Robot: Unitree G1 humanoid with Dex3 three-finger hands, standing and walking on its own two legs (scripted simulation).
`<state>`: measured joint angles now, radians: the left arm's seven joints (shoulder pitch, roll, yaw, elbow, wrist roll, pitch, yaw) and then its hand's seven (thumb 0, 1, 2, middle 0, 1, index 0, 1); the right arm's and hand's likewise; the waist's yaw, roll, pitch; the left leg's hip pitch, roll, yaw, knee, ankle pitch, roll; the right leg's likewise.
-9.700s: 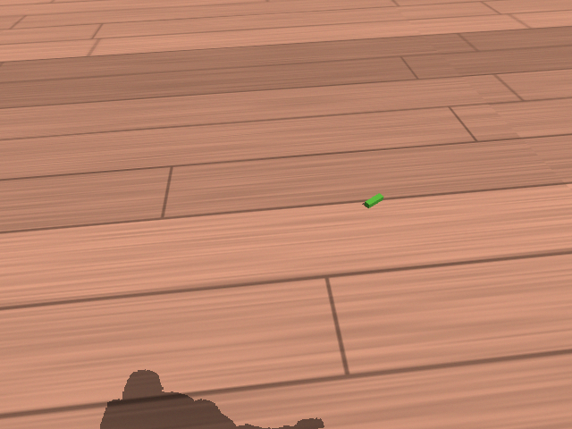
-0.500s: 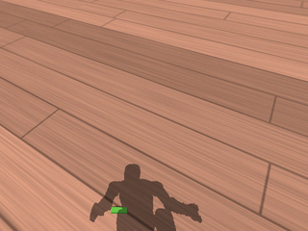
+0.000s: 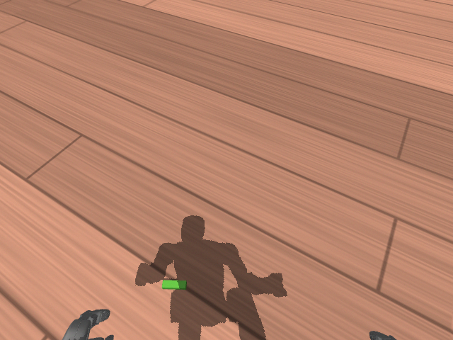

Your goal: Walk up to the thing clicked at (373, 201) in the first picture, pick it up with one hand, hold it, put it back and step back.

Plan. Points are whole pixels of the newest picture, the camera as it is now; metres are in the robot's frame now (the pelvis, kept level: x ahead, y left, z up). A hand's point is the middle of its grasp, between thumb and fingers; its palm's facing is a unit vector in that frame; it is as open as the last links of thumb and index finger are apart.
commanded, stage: rise first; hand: left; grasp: from above
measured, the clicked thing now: (174, 284) +0.42 +0.25 -0.76
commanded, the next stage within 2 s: none
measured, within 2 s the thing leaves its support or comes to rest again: neither
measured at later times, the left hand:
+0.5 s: hand out of the picture +0.14 +0.27 -0.22, palm faces -0.18 -0.87 -0.46, open 13.1 cm
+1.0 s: hand (123, 338) +0.18 +0.29 -0.37, palm faces -0.43 -0.59 -0.68, open 13.3 cm
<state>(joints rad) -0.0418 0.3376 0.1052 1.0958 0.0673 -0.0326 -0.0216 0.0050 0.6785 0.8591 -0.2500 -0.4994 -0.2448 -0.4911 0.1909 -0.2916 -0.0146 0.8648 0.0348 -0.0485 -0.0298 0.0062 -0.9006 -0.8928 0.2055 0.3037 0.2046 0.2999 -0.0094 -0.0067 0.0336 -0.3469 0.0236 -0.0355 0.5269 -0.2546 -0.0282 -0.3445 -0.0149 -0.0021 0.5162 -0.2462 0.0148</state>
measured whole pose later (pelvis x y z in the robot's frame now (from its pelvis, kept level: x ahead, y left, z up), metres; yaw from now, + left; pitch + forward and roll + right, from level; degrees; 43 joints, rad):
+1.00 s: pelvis -0.03 +0.01 -0.22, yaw -1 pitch +32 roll -3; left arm 0.01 0.44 0.11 0.57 0.60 -0.05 0.07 -0.01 -0.40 0.85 -0.25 -0.89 -0.24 -0.89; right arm 0.06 -0.28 -0.05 0.58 0.00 -0.18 0.05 0.01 -0.92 -0.90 0.21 0.30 0.21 0.30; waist -0.01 -0.01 -0.20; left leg -1.58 0.00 -0.07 1.72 -0.70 -0.03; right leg -1.56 -0.01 0.00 1.68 -0.68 0.04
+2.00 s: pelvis -0.08 +0.02 -0.43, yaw -6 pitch +33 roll -8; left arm -0.77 0.70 0.11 1.35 1.33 -0.35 0.41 0.00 -0.31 0.85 -0.26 -0.81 -0.27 -0.80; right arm 0.10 -0.26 -0.01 0.78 -0.13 -0.03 0.13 0.00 -0.90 -0.90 0.21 0.30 0.21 0.30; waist -0.15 -0.02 -0.11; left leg -2.27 -0.04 -0.13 2.38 -0.69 -0.02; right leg -2.20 0.01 -0.02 2.29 -0.67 0.05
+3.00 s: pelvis -0.08 +0.02 -0.45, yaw -7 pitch +33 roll -9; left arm -0.86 0.77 0.14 1.47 1.34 -0.33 0.48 0.00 -0.17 0.72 -0.41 -0.69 -0.41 -0.68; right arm 0.09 -0.27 0.05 0.78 -0.18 -0.04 0.15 0.00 -0.91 -0.89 0.21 0.30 0.21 0.30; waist -0.20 -0.04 -0.06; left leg -2.33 -0.04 -0.17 2.47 -0.72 -0.03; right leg -2.27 0.03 -0.04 2.36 -0.68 0.07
